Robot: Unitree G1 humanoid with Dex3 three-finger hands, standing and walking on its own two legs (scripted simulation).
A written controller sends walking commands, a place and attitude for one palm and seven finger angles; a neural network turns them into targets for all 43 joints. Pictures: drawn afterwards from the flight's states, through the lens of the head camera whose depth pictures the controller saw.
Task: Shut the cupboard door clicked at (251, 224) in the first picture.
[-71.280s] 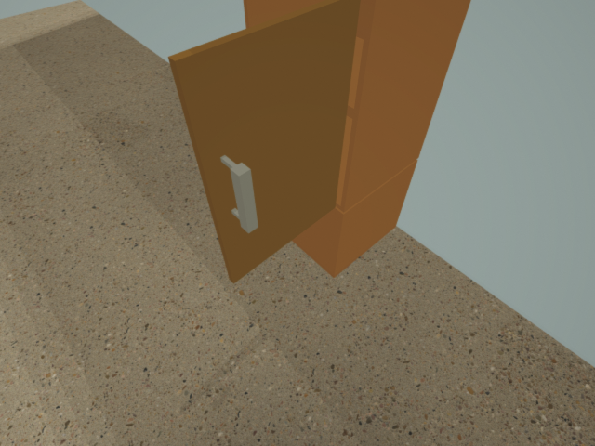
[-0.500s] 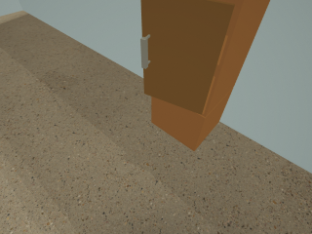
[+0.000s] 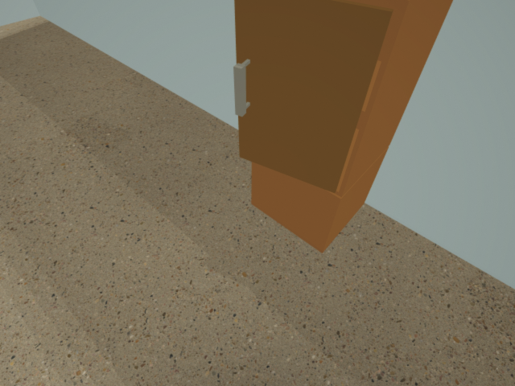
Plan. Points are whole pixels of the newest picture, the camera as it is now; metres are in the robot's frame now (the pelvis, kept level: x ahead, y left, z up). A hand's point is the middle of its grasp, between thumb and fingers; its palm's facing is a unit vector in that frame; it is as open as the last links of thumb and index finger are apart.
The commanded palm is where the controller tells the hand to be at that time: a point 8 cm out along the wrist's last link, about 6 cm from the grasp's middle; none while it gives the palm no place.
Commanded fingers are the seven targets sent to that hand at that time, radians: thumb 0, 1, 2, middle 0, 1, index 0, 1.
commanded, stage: walk to a spot facing it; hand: left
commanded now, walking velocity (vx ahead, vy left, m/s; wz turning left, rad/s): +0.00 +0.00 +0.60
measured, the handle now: (243, 87) +0.92 +0.10 -0.03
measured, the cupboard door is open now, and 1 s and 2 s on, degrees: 13 13 13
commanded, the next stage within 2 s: turn to face it in 1.84 s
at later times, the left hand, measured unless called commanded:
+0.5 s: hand out of the picture +0.01 +0.24 -0.18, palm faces +0.26 -0.93 -0.26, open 7.4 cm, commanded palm none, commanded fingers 0.00 0.90 0.90 -0.20 -0.30 -0.20 -0.30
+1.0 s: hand out of the picture -0.05 +0.18 -0.17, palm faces +0.59 -0.76 -0.28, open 7.4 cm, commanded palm none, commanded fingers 0.00 0.90 0.90 -0.20 -0.30 -0.20 -0.30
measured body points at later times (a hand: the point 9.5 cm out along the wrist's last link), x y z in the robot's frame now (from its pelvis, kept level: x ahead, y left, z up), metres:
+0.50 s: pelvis -0.01 +0.02 -0.01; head +0.05 +0.04 +0.43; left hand +0.00 +0.29 -0.16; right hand +0.08 -0.21 -0.16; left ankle +0.02 +0.11 -0.75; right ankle -0.01 -0.13 -0.68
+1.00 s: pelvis +0.02 -0.02 -0.01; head +0.07 +0.01 +0.43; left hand -0.08 +0.22 -0.15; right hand +0.25 -0.18 -0.16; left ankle -0.06 +0.09 -0.72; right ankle +0.05 -0.14 -0.75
